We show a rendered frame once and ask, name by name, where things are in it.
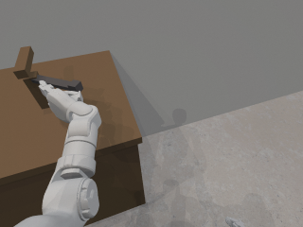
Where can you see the left robot upper arm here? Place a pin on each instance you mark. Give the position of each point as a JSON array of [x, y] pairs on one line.
[[67, 203]]

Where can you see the left robot hand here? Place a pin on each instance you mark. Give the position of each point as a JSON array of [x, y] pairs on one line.
[[58, 100]]

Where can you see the tap lever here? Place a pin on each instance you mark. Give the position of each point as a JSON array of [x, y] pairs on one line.
[[74, 85]]

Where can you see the robot left forearm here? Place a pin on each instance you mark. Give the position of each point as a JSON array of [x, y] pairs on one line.
[[78, 156]]

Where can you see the right robot hand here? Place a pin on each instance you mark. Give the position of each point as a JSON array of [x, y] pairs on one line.
[[232, 222]]

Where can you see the counter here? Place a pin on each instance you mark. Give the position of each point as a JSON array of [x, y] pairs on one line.
[[32, 137]]

